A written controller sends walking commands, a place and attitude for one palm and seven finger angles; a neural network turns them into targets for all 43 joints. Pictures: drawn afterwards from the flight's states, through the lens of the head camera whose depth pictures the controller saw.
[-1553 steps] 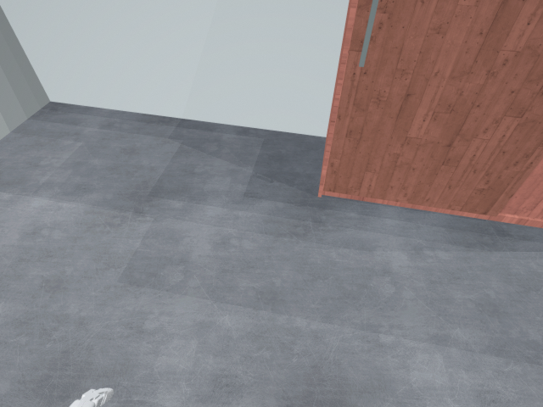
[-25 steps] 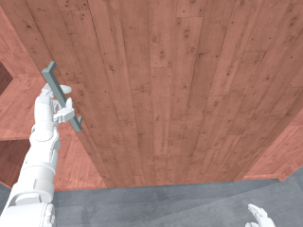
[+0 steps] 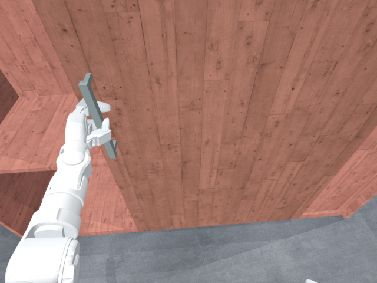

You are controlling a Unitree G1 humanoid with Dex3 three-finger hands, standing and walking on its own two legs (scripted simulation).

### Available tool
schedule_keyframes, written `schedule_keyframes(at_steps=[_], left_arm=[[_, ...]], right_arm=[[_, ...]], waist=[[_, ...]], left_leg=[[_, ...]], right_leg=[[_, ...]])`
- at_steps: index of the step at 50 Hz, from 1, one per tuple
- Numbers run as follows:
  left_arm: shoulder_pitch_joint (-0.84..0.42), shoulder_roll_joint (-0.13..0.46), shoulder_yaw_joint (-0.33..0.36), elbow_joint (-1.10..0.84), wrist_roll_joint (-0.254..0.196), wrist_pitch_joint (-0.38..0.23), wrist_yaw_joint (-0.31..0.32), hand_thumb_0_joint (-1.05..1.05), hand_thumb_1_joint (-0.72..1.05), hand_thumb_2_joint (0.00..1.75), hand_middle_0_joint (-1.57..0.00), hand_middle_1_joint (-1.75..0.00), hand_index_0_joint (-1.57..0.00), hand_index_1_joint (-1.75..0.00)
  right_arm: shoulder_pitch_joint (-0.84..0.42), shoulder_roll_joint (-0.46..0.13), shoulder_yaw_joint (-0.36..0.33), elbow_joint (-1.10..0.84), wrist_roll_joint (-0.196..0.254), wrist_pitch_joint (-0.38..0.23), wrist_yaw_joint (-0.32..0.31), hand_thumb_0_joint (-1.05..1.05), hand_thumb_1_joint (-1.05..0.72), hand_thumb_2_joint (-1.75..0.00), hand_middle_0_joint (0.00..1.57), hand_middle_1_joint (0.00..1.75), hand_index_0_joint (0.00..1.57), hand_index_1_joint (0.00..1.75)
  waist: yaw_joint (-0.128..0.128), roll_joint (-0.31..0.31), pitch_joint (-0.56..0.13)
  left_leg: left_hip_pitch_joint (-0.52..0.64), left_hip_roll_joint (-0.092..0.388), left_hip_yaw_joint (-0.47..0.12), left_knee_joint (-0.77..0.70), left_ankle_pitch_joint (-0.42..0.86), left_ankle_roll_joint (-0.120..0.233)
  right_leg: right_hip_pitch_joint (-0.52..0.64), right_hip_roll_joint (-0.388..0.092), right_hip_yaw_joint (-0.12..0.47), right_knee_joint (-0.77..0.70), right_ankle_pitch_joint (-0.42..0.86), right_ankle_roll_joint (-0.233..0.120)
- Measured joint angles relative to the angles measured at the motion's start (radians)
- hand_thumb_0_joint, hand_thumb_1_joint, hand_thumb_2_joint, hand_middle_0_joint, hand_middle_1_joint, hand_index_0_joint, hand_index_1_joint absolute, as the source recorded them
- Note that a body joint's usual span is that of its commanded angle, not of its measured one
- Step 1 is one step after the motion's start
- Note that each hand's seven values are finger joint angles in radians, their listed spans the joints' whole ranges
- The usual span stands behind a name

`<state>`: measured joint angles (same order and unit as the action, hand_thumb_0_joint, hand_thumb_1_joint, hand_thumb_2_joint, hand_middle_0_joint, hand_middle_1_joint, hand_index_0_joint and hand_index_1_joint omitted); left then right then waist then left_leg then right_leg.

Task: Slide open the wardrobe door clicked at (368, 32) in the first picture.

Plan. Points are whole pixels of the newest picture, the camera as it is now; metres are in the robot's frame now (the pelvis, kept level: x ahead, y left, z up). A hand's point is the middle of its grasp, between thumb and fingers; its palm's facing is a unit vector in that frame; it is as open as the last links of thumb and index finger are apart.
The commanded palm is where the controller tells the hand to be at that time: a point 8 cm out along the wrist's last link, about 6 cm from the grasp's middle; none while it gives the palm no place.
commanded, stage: stop walking and hold the door there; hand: left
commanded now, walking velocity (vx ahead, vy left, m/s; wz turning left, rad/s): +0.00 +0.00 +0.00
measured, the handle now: (102, 120) +0.46 +0.23 +0.09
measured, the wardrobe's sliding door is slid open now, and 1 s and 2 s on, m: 0.55 0.55 0.55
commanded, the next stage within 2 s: loosen the grip on the handle in 0.30 s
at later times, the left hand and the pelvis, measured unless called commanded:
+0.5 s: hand (105, 128) +0.42 +0.21 +0.11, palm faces +0.23 -0.96 -0.18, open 6.0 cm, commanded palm +0.36 +0.26 +0.11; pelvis +0.01 -0.01 +0.00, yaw +0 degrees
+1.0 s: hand (101, 134) +0.41 +0.22 +0.09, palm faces +0.25 -0.94 -0.23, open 14.0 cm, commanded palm +0.38 +0.26 +0.11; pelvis +0.01 -0.01 +0.00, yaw +0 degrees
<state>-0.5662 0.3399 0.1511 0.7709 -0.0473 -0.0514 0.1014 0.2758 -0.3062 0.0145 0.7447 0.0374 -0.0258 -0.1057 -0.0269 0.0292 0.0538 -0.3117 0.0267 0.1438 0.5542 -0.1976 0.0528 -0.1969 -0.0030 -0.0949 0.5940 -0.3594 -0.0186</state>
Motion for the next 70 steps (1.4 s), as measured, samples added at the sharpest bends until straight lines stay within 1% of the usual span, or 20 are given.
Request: schedule_keyframes(at_steps=[3, 8, 14, 20, 21, 22, 23, 25, 27, 29, 31, 34, 38, 43, 46, 51, 56, 59, 64, 70], left_arm=[[0.008, -0.006, -0.010, 0.015, -0.004, -0.006, 0.013, -0.03, 0.71, 0.81, -0.25, -1.31, -0.37, -1.37], [0.017, -0.014, -0.018, 0.024, -0.011, -0.005, 0.029, -0.02, 0.72, 0.80, -0.24, -1.30, -0.36, -1.38], [0.032, -0.017, -0.016, 0.047, -0.012, -0.010, 0.026, -0.02, 0.73, 0.80, -0.23, -1.29, -0.35, -1.38], [0.046, -0.019, -0.018, 0.055, -0.011, -0.024, 0.019, -0.02, 0.72, 0.81, -0.24, -1.29, -0.35, -1.38], [0.036, -0.023, 0.018, 0.052, 0.018, -0.020, -0.014, -0.02, 0.70, 0.81, -0.25, -1.29, -0.36, -1.38], [0.002, -0.013, 0.037, 0.082, 0.047, -0.017, -0.041, -0.02, 0.68, 0.80, -0.26, -1.30, -0.36, -1.39], [-0.036, -0.002, 0.055, 0.113, 0.056, 0.000, -0.061, -0.02, 0.66, 0.80, -0.28, -1.30, -0.37, -1.39], [-0.076, 0.009, 0.090, 0.119, 0.058, 0.024, -0.087, -0.01, 0.63, 0.79, -0.32, -1.32, -0.39, -1.39], [-0.064, 0.014, 0.115, 0.077, 0.062, 0.023, -0.093, -0.01, 0.57, 0.76, -0.35, -1.34, -0.40, -1.39], [-0.038, 0.020, 0.109, 0.041, 0.076, 0.010, -0.081, 0.00, 0.48, 0.71, -0.38, -1.35, -0.42, -1.39], [-0.026, 0.026, 0.099, 0.023, 0.081, -0.002, -0.070, 0.00, 0.35, 0.64, -0.36, -1.33, -0.43, -1.39], [-0.021, 0.039, 0.096, 0.011, 0.070, 0.000, -0.069, 0.01, 0.10, 0.52, -0.34, -1.31, -0.43, -1.38], [-0.026, 0.057, 0.087, 0.028, 0.049, 0.010, -0.077, 0.01, -0.20, 0.38, -0.35, -1.30, -0.42, -1.35], [-0.019, 0.075, 0.088, 0.042, 0.048, 0.016, -0.076, 0.00, -0.41, 0.27, -0.35, -1.28, -0.38, -1.30], [0.007, 0.070, 0.086, 0.010, 0.036, 0.004, -0.072, 0.00, -0.47, 0.24, -0.33, -1.25, -0.34, -1.26], [0.036, 0.033, 0.072, -0.030, 0.018, -0.009, -0.066, -0.01, -0.52, 0.21, -0.29, -1.19, -0.32, -1.22], [0.052, 0.022, 0.079, -0.041, 0.026, -0.007, -0.071, -0.01, -0.54, 0.21, -0.27, -1.16, -0.33, -1.22], [0.053, 0.034, 0.097, -0.036, 0.033, -0.001, -0.088, -0.01, -0.54, 0.20, -0.26, -1.16, -0.35, -1.22], [0.061, 0.076, 0.142, -0.020, 0.035, 0.017, -0.111, -0.01, -0.55, 0.20, -0.26, -1.15, -0.36, -1.21], [0.082, 0.118, 0.159, -0.038, 0.025, -0.005, -0.132, -0.01, -0.55, 0.20, -0.26, -1.15, -0.30, -1.17]], right_arm=[[0.002, -0.005, -0.007, -0.005, -0.008, -0.007, -0.007, 0.01, -0.90, -0.89, 0.20, 0.30, 0.20, 0.30], [-0.001, 0.013, 0.001, -0.015, -0.009, -0.021, -0.007, 0.01, -0.90, -0.89, 0.20, 0.30, 0.20, 0.30], [-0.017, 0.044, 0.018, -0.013, -0.009, -0.016, 0.000, 0.01, -0.90, -0.89, 0.20, 0.30, 0.20, 0.30], [-0.023, 0.050, 0.022, -0.016, -0.008, -0.001, 0.001, 0.01, -0.90, -0.89, 0.20, 0.30, 0.21, 0.30], [-0.023, 0.054, 0.009, -0.026, -0.011, 0.001, 0.012, 0.01, -0.90, -0.89, 0.20, 0.30, 0.21, 0.30], [-0.027, 0.061, 0.003, -0.023, -0.015, -0.011, 0.024, 0.01, -0.90, -0.89, 0.20, 0.30, 0.21, 0.30], [-0.029, 0.067, 0.001, -0.020, -0.011, -0.025, 0.037, 0.01, -0.90, -0.89, 0.20, 0.30, 0.21, 0.30], [-0.025, 0.072, -0.001, -0.032, -0.007, -0.044, 0.057, 0.01, -0.90, -0.89, 0.20, 0.30, 0.21, 0.30], [-0.025, 0.062, -0.007, -0.049, -0.011, -0.053, 0.067, 0.01, -0.90, -0.89, 0.20, 0.30, 0.21, 0.30], [-0.020, 0.044, -0.017, -0.065, -0.011, -0.057, 0.073, 0.01, -0.90, -0.89, 0.20, 0.30, 0.21, 0.30], [-0.016, 0.028, -0.021, -0.073, -0.007, -0.053, 0.076, 0.01, -0.90, -0.89, 0.20, 0.30, 0.21, 0.30], [-0.009, 0.015, -0.021, -0.071, 0.002, -0.043, 0.069, 0.01, -0.90, -0.89, 0.20, 0.30, 0.21, 0.30], [0.014, 0.013, -0.014, -0.061, 0.014, -0.039, 0.057, 0.01, -0.90, -0.89, 0.20, 0.30, 0.20, 0.30], [0.035, 0.022, -0.005, -0.055, 0.013, -0.039, 0.051, 0.01, -0.90, -0.89, 0.20, 0.30, 0.20, 0.30], [0.046, 0.033, -0.006, -0.051, 0.010, -0.043, 0.051, 0.01, -0.90, -0.89, 0.20, 0.30, 0.20, 0.30], [0.053, 0.049, -0.002, -0.031, 0.006, -0.048, 0.053, 0.01, -0.90, -0.89, 0.20, 0.30, 0.20, 0.30], [0.036, 0.062, 0.007, -0.032, 0.004, -0.042, 0.054, 0.01, -0.90, -0.89, 0.20, 0.30, 0.21, 0.30], [0.022, 0.064, 0.014, -0.048, 0.004, -0.033, 0.052, 0.01, -0.90, -0.89, 0.20, 0.30, 0.21, 0.30], [0.010, 0.058, 0.015, -0.078, 0.007, -0.024, 0.042, 0.01, -0.90, -0.89, 0.20, 0.30, 0.21, 0.30], [0.022, 0.038, 0.003, -0.084, 0.009, -0.029, 0.034, 0.01, -0.90, -0.89, 0.20, 0.30, 0.21, 0.30]], waist=[[0.001, 0.002, -0.020], [0.009, 0.009, -0.036], [0.016, 0.019, -0.067], [0.022, 0.025, -0.087], [0.026, 0.025, -0.077], [0.027, 0.010, -0.071], [0.020, -0.011, -0.071], [0.010, -0.046, -0.075], [0.006, -0.055, -0.070], [0.000, -0.049, -0.067], [-0.007, -0.047, -0.070], [-0.016, -0.047, -0.071], [-0.019, -0.049, -0.078], [-0.022, -0.037, -0.076], [-0.018, -0.027, -0.076], [-0.003, -0.014, -0.084], [-0.001, -0.018, -0.099], [-0.006, -0.025, -0.104], [-0.012, -0.033, -0.104], [-0.002, -0.030, -0.095]], left_leg=[[0.011, -0.001, 0.011, -0.040, 0.019, 0.003], [0.025, 0.000, 0.018, -0.082, 0.041, 0.001], [0.024, 0.009, 0.020, -0.078, 0.031, -0.008], [0.017, 0.010, 0.017, -0.059, 0.013, -0.012], [0.015, 0.015, 0.017, -0.051, 0.009, -0.012], [0.009, 0.012, 0.017, -0.052, 0.012, -0.010], [-0.001, 0.005, 0.012, -0.059, 0.024, -0.008], [-0.029, -0.002, 0.000, -0.066, 0.042, -0.012], [-0.045, 0.005, -0.004, -0.061, 0.047, -0.018], [-0.064, 0.011, -0.008, -0.048, 0.045, -0.019], [-0.084, 0.014, -0.011, -0.032, 0.042, -0.018], [-0.101, 0.018, -0.015, -0.018, 0.039, -0.018], [-0.112, 0.022, -0.020, -0.007, 0.033, -0.020], [-0.124, 0.024, -0.023, 0.007, 0.023, -0.019], [-0.128, 0.022, -0.022, 0.012, 0.015, -0.018], [-0.130, 0.015, -0.024, 0.022, 0.001, -0.013], [-0.128, 0.010, -0.022, 0.028, -0.009, -0.010], [-0.132, 0.010, -0.019, 0.034, -0.013, -0.009], [-0.138, 0.015, -0.015, 0.044, -0.018, -0.008], [-0.153, 0.015, -0.025, 0.060, -0.022, -0.004]], right_leg=[[0.003, 0.001, 0.010, -0.028, -0.009, 0.009], [0.022, 0.005, 0.013, -0.096, 0.073, -0.003], [0.027, 0.014, 0.016, -0.108, 0.065, -0.009], [0.022, 0.014, 0.015, -0.093, 0.048, -0.011], [0.023, 0.017, 0.015, -0.091, 0.047, -0.011], [0.012, 0.015, 0.014, -0.081, 0.045, -0.014], [-0.004, 0.008, 0.007, -0.067, 0.041, -0.018], [-0.038, 0.002, -0.006, -0.048, 0.037, -0.026], [-0.054, 0.008, -0.009, -0.046, 0.041, -0.031], [-0.067, 0.014, -0.012, -0.041, 0.045, -0.034], [-0.086, 0.016, -0.016, -0.028, 0.043, -0.036], [-0.100, 0.019, -0.019, -0.017, 0.040, -0.037], [-0.105, 0.024, -0.021, -0.016, 0.038, -0.039], [-0.113, 0.025, -0.022, -0.013, 0.034, -0.039], [-0.115, 0.024, -0.020, -0.011, 0.029, -0.036], [-0.111, 0.017, -0.022, -0.009, 0.018, -0.029], [-0.109, 0.012, -0.019, -0.004, 0.010, -0.024], [-0.114, 0.011, -0.016, 0.004, 0.006, -0.023], [-0.120, 0.014, -0.012, 0.009, 0.006, -0.022], [-0.125, 0.014, -0.020, 0.011, 0.007, -0.019]])
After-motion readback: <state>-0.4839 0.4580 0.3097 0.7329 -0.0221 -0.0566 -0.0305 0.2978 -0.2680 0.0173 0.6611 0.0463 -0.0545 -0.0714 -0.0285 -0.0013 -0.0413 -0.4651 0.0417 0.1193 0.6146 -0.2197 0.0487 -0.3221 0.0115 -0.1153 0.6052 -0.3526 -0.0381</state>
